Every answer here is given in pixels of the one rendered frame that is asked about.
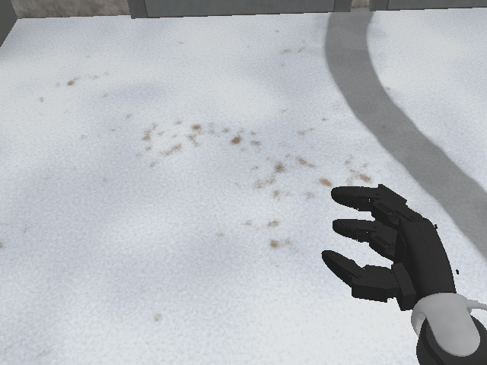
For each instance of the robot right hand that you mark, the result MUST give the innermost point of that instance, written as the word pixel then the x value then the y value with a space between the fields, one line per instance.
pixel 420 264

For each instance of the right robot forearm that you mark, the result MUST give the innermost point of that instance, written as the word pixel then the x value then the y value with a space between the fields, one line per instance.
pixel 448 334

